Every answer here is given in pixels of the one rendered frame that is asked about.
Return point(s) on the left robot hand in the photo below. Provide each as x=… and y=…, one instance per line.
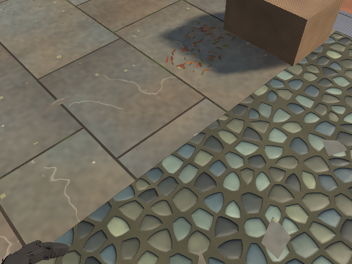
x=35, y=252

